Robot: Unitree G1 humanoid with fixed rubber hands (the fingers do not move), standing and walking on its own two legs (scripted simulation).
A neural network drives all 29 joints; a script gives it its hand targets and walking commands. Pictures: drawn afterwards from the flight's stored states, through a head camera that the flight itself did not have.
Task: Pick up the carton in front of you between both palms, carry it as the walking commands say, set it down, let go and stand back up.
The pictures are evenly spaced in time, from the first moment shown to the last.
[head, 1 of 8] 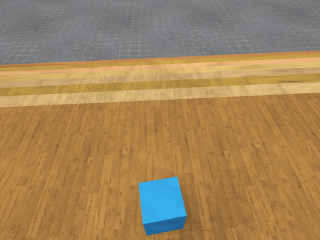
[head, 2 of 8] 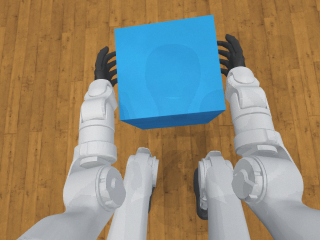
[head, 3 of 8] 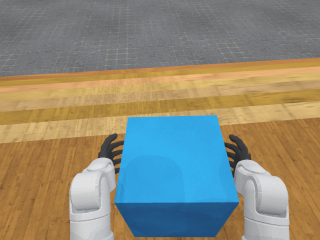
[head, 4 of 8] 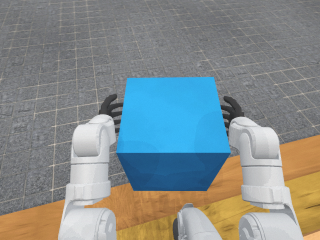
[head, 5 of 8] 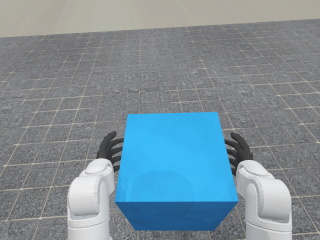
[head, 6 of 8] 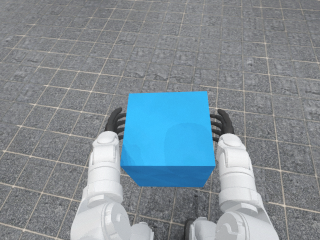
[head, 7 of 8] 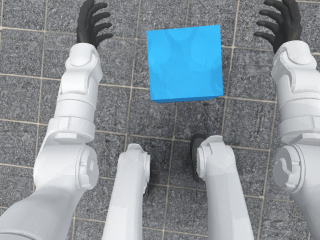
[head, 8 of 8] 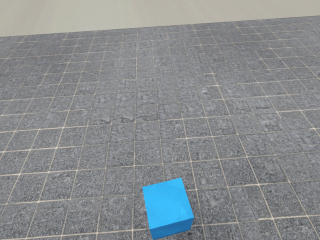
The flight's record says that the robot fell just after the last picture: no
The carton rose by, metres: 0.69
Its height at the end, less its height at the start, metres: -0.93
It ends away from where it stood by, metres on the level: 5.68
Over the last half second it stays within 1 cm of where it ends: yes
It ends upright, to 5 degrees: yes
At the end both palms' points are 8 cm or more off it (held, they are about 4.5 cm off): yes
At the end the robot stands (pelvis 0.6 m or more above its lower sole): yes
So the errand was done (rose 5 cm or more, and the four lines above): yes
